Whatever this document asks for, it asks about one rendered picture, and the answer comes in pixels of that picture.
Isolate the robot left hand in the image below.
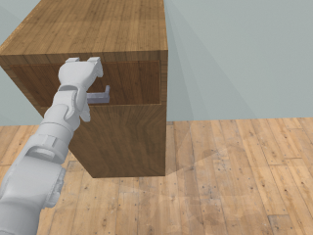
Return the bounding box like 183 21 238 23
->
58 57 104 122

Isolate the robot left upper arm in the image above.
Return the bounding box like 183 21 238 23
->
0 155 66 235

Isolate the robot left forearm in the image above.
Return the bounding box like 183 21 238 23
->
0 82 87 200

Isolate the cabinet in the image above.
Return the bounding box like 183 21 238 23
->
0 0 168 178

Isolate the handle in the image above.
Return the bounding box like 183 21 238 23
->
86 85 111 104

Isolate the drawer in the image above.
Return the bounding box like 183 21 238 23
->
10 60 160 108

